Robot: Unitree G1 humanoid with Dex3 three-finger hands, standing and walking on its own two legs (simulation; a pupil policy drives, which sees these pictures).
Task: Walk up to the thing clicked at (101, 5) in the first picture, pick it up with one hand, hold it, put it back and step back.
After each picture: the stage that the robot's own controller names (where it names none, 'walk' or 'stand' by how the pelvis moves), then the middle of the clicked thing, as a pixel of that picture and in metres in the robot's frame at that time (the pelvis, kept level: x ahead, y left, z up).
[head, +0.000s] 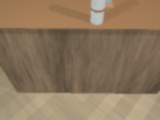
stand; (98, 0) +0.80 -0.05 +0.08
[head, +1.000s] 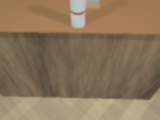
rise first; (77, 1) +0.71 +0.09 +0.11
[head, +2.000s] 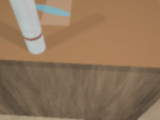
stand; (29, 24) +0.50 +0.24 +0.12
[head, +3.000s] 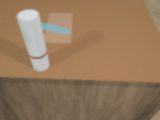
stand; (35, 44) +0.47 +0.21 +0.08
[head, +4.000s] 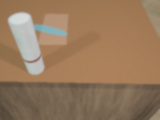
stand; (29, 47) +0.46 +0.23 +0.08
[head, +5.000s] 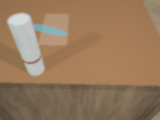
stand; (29, 48) +0.45 +0.23 +0.08
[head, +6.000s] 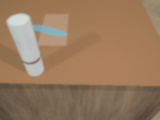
stand; (28, 48) +0.44 +0.23 +0.08
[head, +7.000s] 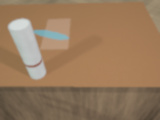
rise first; (30, 52) +0.44 +0.24 +0.08
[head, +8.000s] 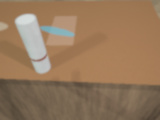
go down; (35, 47) +0.46 +0.24 +0.08
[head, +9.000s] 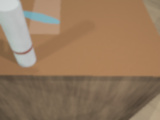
go down; (19, 37) +0.46 +0.22 +0.09
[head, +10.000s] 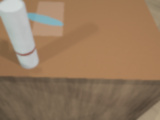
go down; (22, 38) +0.46 +0.22 +0.10
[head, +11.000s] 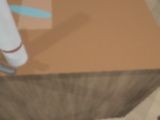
close in; (6, 34) +0.44 +0.24 +0.12
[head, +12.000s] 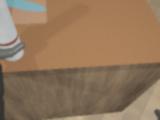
close; (1, 26) +0.46 +0.23 +0.14
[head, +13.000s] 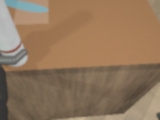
lift; (4, 33) +0.43 +0.23 +0.14
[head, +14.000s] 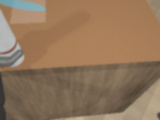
lift; out of the picture +0.42 +0.24 +0.15
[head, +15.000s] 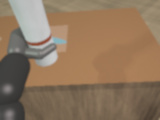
lift; (33, 23) +0.35 +0.14 +0.29
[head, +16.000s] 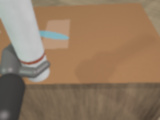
hold; (27, 42) +0.33 +0.17 +0.24
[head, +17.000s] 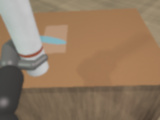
crouch; (25, 36) +0.35 +0.17 +0.25
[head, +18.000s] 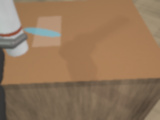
crouch; (4, 15) +0.42 +0.23 +0.25
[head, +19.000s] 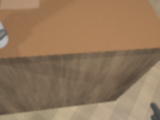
lower; out of the picture +0.48 +0.26 +0.16
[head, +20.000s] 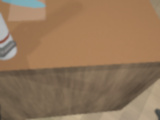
lower; out of the picture +0.45 +0.25 +0.14
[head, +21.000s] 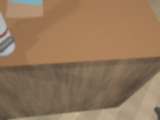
lower; out of the picture +0.47 +0.25 +0.15
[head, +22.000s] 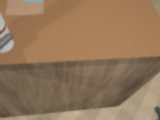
lower; out of the picture +0.47 +0.26 +0.15
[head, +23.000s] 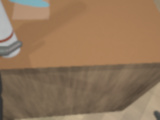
draw back; out of the picture +0.45 +0.25 +0.15
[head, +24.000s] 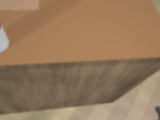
sink last; out of the picture +0.45 +0.25 +0.15
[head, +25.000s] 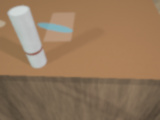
sink last; (30, 40) +0.48 +0.26 +0.11
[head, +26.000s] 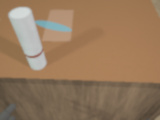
stand; (30, 42) +0.46 +0.24 +0.09
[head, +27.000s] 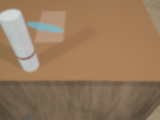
stand; (22, 44) +0.46 +0.26 +0.08
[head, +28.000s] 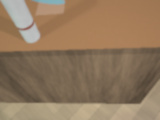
walk; (20, 14) +0.56 +0.28 +0.10
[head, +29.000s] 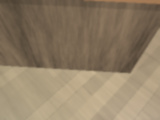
walk; out of the picture +0.85 +0.19 +0.11
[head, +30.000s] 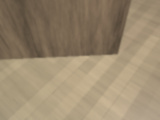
stand; out of the picture +1.15 +0.33 +0.11
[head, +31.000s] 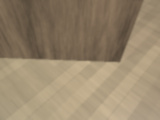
stand; out of the picture +1.12 +0.25 +0.09
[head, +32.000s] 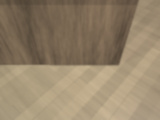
stand; out of the picture +1.15 +0.25 +0.08
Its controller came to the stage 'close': yes
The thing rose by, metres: 0.20
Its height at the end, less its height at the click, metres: +0.00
